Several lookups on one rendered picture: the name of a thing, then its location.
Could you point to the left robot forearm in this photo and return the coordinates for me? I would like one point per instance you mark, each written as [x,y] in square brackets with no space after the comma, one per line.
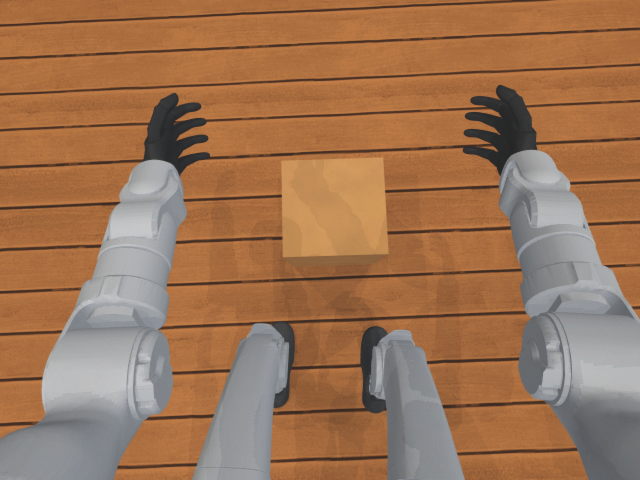
[128,287]

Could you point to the right robot shin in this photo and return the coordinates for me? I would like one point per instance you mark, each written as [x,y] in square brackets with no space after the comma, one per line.
[394,335]

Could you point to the right robot forearm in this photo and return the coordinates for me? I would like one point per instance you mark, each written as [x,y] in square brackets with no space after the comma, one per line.
[560,265]

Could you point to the robot right upper arm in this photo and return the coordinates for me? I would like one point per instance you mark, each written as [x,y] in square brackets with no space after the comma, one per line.
[587,368]

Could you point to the carton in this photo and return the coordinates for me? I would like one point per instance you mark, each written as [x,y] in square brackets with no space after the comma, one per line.
[334,211]

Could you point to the robot left foot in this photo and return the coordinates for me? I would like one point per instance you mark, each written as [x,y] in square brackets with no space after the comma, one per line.
[287,333]

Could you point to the left robot hand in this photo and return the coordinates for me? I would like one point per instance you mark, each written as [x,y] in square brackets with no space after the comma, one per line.
[161,143]

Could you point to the right robot hand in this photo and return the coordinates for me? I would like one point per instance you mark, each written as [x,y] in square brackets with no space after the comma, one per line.
[515,129]

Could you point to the robot left upper arm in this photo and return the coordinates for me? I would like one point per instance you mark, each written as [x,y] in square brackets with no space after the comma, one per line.
[101,384]

